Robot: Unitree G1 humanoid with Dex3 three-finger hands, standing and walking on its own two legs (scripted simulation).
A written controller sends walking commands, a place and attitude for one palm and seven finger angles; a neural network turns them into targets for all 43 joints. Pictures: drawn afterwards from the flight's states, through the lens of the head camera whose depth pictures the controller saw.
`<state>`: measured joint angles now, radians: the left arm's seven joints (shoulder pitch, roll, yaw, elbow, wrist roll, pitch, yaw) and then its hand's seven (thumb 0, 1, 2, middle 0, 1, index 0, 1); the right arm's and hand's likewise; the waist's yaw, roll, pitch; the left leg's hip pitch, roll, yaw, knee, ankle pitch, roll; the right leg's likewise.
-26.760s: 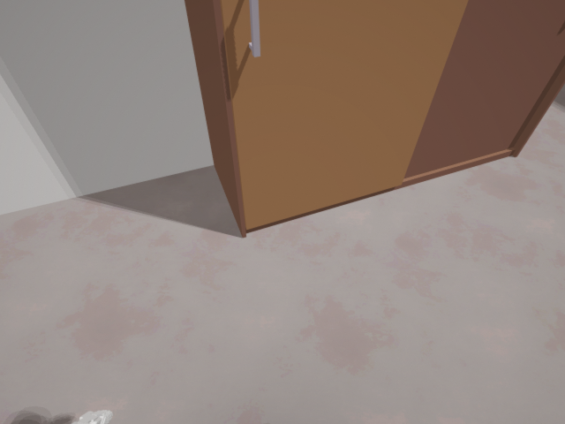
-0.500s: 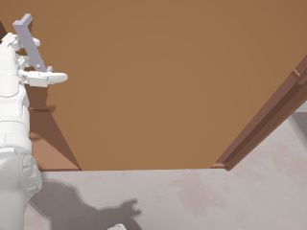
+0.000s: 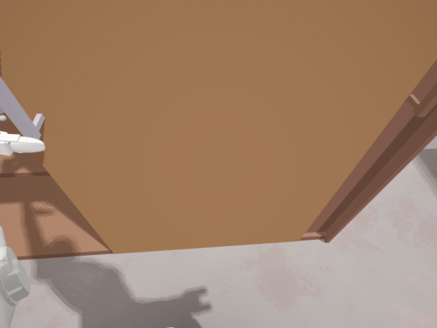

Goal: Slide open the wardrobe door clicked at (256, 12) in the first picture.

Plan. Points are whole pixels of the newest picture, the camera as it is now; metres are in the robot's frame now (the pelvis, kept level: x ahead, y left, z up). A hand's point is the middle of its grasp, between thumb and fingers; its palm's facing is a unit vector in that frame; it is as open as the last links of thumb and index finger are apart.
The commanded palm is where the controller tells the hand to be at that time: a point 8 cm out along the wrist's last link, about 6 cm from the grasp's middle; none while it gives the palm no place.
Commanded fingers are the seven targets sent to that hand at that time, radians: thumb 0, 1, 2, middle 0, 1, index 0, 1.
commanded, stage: slip the hand off the handle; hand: left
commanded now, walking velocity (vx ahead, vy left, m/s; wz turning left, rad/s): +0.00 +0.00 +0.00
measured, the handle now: (13, 95) +0.47 +0.35 +0.17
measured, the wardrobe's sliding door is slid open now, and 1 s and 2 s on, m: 0.66 0.66 0.66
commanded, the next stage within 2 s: draw the hand back to the body in 1.10 s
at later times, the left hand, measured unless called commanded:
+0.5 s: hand out of the picture +0.41 +0.41 +0.16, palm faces +0.42 -0.89 -0.21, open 14.7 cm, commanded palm +0.36 +0.44 +0.17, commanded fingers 0.00 -0.55 0.20 -0.25 -1.15 -0.25 -1.15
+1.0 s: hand out of the picture +0.31 +0.41 +0.16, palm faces +0.44 -0.88 -0.20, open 14.7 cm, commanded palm +0.27 +0.44 +0.17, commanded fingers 0.00 -0.55 0.20 -0.25 -1.15 -0.25 -1.15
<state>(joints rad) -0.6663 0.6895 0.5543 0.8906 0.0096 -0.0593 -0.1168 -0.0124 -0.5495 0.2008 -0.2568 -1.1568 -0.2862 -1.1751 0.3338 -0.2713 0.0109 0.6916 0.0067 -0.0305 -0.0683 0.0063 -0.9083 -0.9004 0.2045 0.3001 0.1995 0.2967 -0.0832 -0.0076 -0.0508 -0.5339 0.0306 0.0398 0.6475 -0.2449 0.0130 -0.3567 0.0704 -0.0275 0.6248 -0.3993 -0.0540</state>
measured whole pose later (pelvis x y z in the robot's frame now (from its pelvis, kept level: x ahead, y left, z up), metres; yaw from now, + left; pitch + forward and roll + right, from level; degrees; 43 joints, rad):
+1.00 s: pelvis -0.02 +0.04 +0.00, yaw +2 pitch +4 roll -3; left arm -0.38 0.60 0.51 0.53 -0.10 -0.01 -0.18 -0.01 -0.55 0.20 -0.25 -1.15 -0.25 -1.15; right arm 0.26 -0.27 0.04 0.63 0.04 -0.11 -0.12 0.01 -0.91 -0.90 0.21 0.30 0.20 0.30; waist 0.01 0.01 -0.05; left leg -0.49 -0.02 0.03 0.64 -0.22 0.07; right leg -0.29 0.03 -0.05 0.59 -0.37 0.00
